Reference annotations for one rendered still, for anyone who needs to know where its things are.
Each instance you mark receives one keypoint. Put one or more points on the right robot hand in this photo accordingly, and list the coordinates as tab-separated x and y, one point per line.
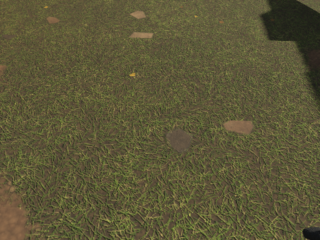
312	233

